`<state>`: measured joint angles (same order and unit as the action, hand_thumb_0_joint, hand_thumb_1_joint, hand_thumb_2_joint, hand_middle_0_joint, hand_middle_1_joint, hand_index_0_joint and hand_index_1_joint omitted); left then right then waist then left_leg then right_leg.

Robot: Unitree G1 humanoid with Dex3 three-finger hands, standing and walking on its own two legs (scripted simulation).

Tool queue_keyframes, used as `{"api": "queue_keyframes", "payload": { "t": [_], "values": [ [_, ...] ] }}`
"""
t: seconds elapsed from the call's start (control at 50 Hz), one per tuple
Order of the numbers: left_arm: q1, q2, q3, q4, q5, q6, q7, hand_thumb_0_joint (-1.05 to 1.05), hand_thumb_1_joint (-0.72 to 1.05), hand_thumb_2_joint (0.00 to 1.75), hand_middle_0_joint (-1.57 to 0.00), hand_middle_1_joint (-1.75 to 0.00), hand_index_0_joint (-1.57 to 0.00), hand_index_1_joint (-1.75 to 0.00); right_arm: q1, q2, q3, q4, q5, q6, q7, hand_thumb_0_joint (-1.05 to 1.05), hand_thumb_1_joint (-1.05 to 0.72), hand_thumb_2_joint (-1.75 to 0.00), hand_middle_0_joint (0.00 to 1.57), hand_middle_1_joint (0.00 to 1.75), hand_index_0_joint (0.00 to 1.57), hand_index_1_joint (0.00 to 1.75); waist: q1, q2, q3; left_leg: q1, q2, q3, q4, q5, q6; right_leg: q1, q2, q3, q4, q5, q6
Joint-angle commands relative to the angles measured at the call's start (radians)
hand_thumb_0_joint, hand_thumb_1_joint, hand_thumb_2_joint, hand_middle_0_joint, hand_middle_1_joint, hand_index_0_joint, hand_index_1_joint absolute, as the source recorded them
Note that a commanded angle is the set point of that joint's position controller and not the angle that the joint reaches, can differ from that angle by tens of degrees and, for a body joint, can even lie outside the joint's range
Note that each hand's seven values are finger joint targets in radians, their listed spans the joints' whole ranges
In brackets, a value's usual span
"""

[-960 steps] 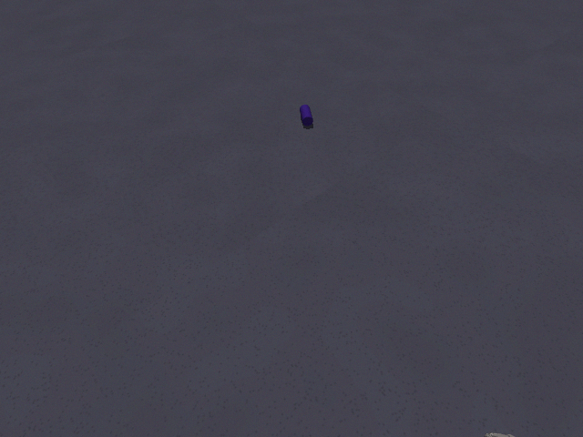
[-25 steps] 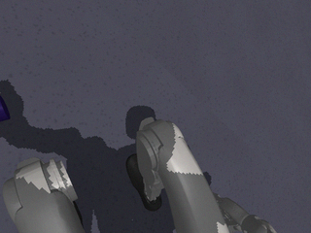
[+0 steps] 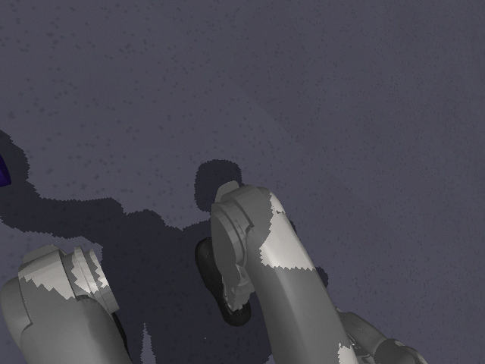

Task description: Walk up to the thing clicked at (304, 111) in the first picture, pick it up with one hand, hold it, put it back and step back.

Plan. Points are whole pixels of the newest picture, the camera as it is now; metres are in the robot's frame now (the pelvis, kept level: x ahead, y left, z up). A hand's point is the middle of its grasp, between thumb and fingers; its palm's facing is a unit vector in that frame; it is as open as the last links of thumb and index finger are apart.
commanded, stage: close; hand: left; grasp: from above
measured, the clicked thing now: out of the picture +0.45 +0.30 -0.27
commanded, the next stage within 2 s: settle in 1.04 s
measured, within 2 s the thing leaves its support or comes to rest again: leaves its support in 1.48 s
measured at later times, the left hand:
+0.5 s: hand out of the picture +0.43 +0.31 -0.24, palm faces -0.45 -0.13 -0.88, open 9.4 cm
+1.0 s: hand out of the picture +0.44 +0.31 -0.24, palm faces -0.43 -0.11 -0.89, open 9.2 cm
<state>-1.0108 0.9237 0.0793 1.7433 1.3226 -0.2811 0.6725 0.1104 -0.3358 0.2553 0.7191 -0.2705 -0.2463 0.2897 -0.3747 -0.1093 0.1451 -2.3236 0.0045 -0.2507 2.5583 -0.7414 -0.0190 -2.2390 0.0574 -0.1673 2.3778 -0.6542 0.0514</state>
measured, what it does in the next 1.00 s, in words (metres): stands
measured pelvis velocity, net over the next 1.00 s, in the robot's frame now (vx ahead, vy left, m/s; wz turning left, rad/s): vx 0.00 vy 0.00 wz -0.01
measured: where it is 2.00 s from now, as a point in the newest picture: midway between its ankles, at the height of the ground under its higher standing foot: (177, 329)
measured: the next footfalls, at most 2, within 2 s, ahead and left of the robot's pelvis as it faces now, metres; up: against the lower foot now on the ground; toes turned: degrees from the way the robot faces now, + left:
none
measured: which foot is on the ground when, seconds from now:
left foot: down 0.00-1.00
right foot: down 0.00-1.00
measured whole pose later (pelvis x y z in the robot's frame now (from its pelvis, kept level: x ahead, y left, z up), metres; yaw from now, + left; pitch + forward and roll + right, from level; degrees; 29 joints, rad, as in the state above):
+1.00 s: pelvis +0.00 +0.00 +0.00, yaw +0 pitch +27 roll -14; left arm -1.03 0.96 0.08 1.75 1.31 -0.26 0.67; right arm 0.10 -0.34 0.28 0.68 -0.27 -0.25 0.27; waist -0.39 -0.12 0.16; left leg -2.32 0.01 -0.25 2.55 -0.73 -0.01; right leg -2.23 0.06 -0.17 2.36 -0.64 0.06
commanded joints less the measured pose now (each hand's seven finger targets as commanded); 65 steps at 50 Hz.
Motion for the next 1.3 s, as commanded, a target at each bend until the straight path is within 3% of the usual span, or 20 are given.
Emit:
{"api": "queue_keyframes", "payload": {
  "t": [0.0,0.02,0.08,0.1,0.14,0.22,0.28,0.34,0.46,0.54,0.68,0.88,0.92,0.94,0.98,1.06,1.1,1.16,1.26,1.28],
  "values": [
    [-0.258,0.192,-0.001,-0.091,0.009,0.011,0.069,0.0,0.08,0.67,-0.5,-0.74,-0.52,-0.71,0.172,-0.335,-0.09,0.007,-0.005,-0.009,-0.004,0.0,-0.89,-0.9,0.2,0.3,0.2,0.3,-0.055,0.489,-0.622,0.473,0.024,0.095,-0.278,0.24,0.022,0.351,0.037,-0.109,-0.19,0.253,-0.072],
    [-0.239,0.216,0.023,-0.075,0.008,0.019,0.08,0.0,0.09,0.68,-0.51,-0.75,-0.53,-0.72,0.168,-0.333,-0.087,0.01,-0.005,-0.005,-0.007,0.0,-0.89,-0.9,0.2,0.3,0.2,0.3,-0.05,0.471,-0.626,0.455,0.027,0.101,-0.284,0.233,0.026,0.376,0.047,-0.103,-0.208,0.253,-0.073],
    [-0.264,0.211,0.017,-0.09,-0.001,0.042,0.091,0.0,0.12,0.64,-0.53,-0.71,-0.56,-0.68,0.16,-0.339,-0.092,0.001,-0.001,-0.01,-0.008,0.0,-0.89,-0.9,0.2,0.3,0.2,0.3,-0.052,0.47,-0.618,0.438,0.025,0.107,-0.282,0.22,0.028,0.365,0.042,-0.098,-0.216,0.24,-0.072],
    [-0.26,0.189,-0.006,-0.079,-0.003,0.053,0.083,0.0,0.14,0.61,-0.54,-0.69,-0.57,-0.66,0.147,-0.334,-0.09,-0.009,-0.001,-0.019,-0.006,0.0,-0.89,-0.9,0.2,0.3,0.2,0.3,-0.058,0.473,-0.607,0.444,0.023,0.112,-0.278,0.194,0.028,0.353,0.039,-0.093,-0.211,0.224,-0.072],
    [-0.27,0.229,0.025,-0.095,-0.013,0.062,0.083,0.0,0.16,0.61,-0.57,-0.67,-0.59,-0.65,0.166,-0.349,-0.101,0.002,0.004,-0.019,-0.008,0.0,-0.89,-0.9,0.2,0.3,0.2,0.3,-0.055,0.462,-0.62,0.429,0.026,0.109,-0.278,0.189,0.033,0.363,0.043,-0.091,-0.225,0.219,-0.07],
    [-0.263,0.234,0.045,-0.076,-0.024,0.07,0.059,0.0,0.18,0.55,-0.58,-0.64,-0.61,-0.61,0.171,-0.342,-0.099,0.006,0.01,-0.023,-0.007,0.0,-0.89,-0.9,0.2,0.3,0.2,0.3,-0.054,0.464,-0.61,0.429,0.026,0.101,-0.282,0.191,0.028,0.347,0.032,-0.098,-0.206,0.215,-0.07],
    [-0.257,0.215,0.031,-0.065,-0.032,0.065,0.027,0.0,0.2,0.53,-0.6,-0.62,-0.63,-0.59,0.179,-0.341,-0.098,-0.006,0.01,-0.025,-0.007,0.0,-0.9,-0.9,0.2,0.3,0.2,0.3,-0.069,0.458,-0.598,0.435,0.024,0.103,-0.278,0.19,0.031,0.353,0.033,-0.097,-0.206,0.219,-0.07],
    [-0.252,0.222,0.025,-0.088,-0.038,0.049,0.01,0.0,0.23,0.54,-0.64,-0.62,-0.66,-0.6,0.178,-0.337,-0.097,-0.004,0.016,-0.02,-0.014,0.0,-0.9,-0.9,0.2,0.3,0.2,0.3,-0.059,0.464,-0.615,0.436,0.024,0.107,-0.281,0.191,0.03,0.374,0.036,-0.091,-0.219,0.219,-0.07],
    [-0.255,0.211,0.017,-0.089,-0.023,0.015,0.014,0.0,0.32,0.54,-0.69,-0.61,-0.71,-0.58,0.19,-0.337,-0.087,-0.002,0.008,-0.002,-0.016,0.0,-0.89,-0.9,0.2,0.3,0.2,0.3,-0.062,0.478,-0.63,0.46,0.024,0.092,-0.285,0.25,0.024,0.364,0.036,-0.112,-0.2,0.262,-0.072],
    [-0.244,0.195,-0.009,-0.072,-0.019,0.011,0.019,0.0,0.42,0.54,-0.77,-0.6,-0.79,-0.57,0.184,-0.339,-0.08,-0.006,0.0,0.0,-0.016,0.0,-0.89,-0.9,0.2,0.3,0.2,0.3,-0.07,0.469,-0.593,0.443,0.023,0.104,-0.273,0.229,0.027,0.361,0.036,-0.108,-0.206,0.251,-0.069],
    [-0.246,0.198,-0.016,-0.067,-0.022,0.015,0.034,0.0,0.52,0.58,-0.86,-0.6,-0.88,-0.58,0.169,-0.325,-0.064,-0.012,-0.002,-0.003,-0.02,0.0,-0.9,-0.9,0.2,0.3,0.2,0.3,-0.066,0.463,-0.59,0.446,0.027,0.094,-0.283,0.206,0.024,0.363,0.039,-0.109,-0.211,0.236,-0.069],
    [-0.252,0.225,-0.004,-0.078,-0.022,0.034,0.03,0.0,0.66,0.54,-0.97,-0.53,-0.99,-0.51,0.172,-0.329,-0.059,-0.017,0.002,-0.011,-0.021,0.0,-0.89,-0.9,0.2,0.3,0.2,0.3,-0.067,0.458,-0.583,0.434,0.028,0.091,-0.28,0.202,0.027,0.353,0.035,-0.109,-0.212,0.229,-0.067],
    [-0.262,0.245,0.004,-0.083,-0.018,0.036,0.029,0.0,0.66,0.54,-0.99,-0.5,-1.0,-0.49,0.188,-0.349,-0.074,-0.023,0.006,-0.006,-0.027,0.0,-0.9,-0.9,0.2,0.3,0.2,0.3,-0.068,0.476,-0.584,0.439,0.028,0.096,-0.288,0.198,0.027,0.362,0.039,-0.102,-0.222,0.226,-0.07],
    [-0.266,0.252,0.011,-0.084,-0.022,0.036,0.03,0.0,0.67,0.55,-0.99,-0.52,-1.0,-0.51,0.18,-0.332,-0.061,-0.02,0.008,-0.004,-0.027,0.0,-0.9,-0.9,0.2,0.3,0.2,0.3,-0.065,0.456,-0.593,0.434,0.031,0.089,-0.291,0.199,0.026,0.373,0.039,-0.103,-0.22,0.225,-0.07],
    [-0.258,0.223,0.002,-0.079,-0.024,0.041,0.023,0.0,0.68,0.53,-1.0,-0.5,-1.01,-0.49,0.189,-0.344,-0.07,-0.024,0.007,-0.008,-0.021,0.0,-0.9,-0.9,0.2,0.3,0.2,0.3,-0.07,0.472,-0.595,0.454,0.028,0.09,-0.283,0.231,0.024,0.358,0.036,-0.107,-0.203,0.254,-0.068],
    [-0.25,0.235,0.0,-0.06,-0.023,0.039,0.018,0.0,0.74,0.53,-1.05,-0.48,-1.06,-0.47,0.178,-0.343,-0.066,-0.038,0.007,-0.007,-0.025,0.0,-0.9,-0.9,0.2,0.3,0.2,0.3,-0.075,0.454,-0.556,0.428,0.029,0.09,-0.295,0.176,0.026,0.351,0.036,-0.106,-0.22,0.209,-0.068],
    [-0.244,0.273,0.031,-0.087,-0.022,0.037,0.023,0.0,0.75,0.5,-1.05,-0.47,-1.06,-0.45,0.187,-0.348,-0.071,-0.034,0.007,-0.003,-0.03,0.0,-0.9,-0.9,0.2,0.3,0.2,0.3,-0.051,0.473,-0.604,0.447,0.027,0.091,-0.303,0.204,0.025,0.37,0.039,-0.104,-0.225,0.221,-0.071],
    [-0.256,0.239,0.01,-0.072,-0.019,0.038,0.015,0.0,0.68,0.55,-1.06,-0.49,-1.07,-0.48,0.181,-0.334,-0.058,-0.04,0.006,-0.005,-0.025,0.0,-0.91,-0.9,0.2,0.3,0.2,0.3,-0.07,0.448,-0.57,0.428,0.027,0.089,-0.282,0.206,0.027,0.339,0.032,-0.111,-0.207,0.229,-0.067],
    [-0.272,0.271,0.031,-0.143,-0.024,0.052,-0.005,0.0,0.7,0.53,-1.08,-0.44,-1.09,-0.43,0.206,-0.344,-0.083,-0.034,0.012,0.0,-0.028,0.0,-0.91,-0.9,0.2,0.3,0.2,0.3,-0.055,0.506,-0.629,0.473,0.026,0.098,-0.287,0.236,0.024,0.357,0.034,-0.102,-0.208,0.253,-0.07],
    [-0.259,0.282,0.051,-0.166,-0.033,0.05,-0.005,0.0,0.69,0.53,-1.08,-0.44,-1.09,-0.43,0.208,-0.349,-0.091,-0.032,0.014,0.003,-0.03,0.0,-0.91,-0.9,0.2,0.3,0.2,0.3,-0.04,0.535,-0.664,0.496,0.027,0.099,-0.296,0.263,0.02,0.379,0.035,-0.1,-0.212,0.272,-0.073]
  ]
}}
